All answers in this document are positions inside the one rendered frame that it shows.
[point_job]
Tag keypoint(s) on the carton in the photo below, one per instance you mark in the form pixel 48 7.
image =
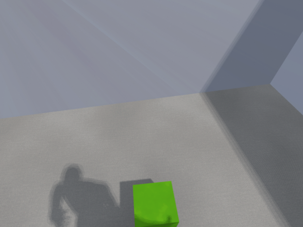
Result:
pixel 154 205

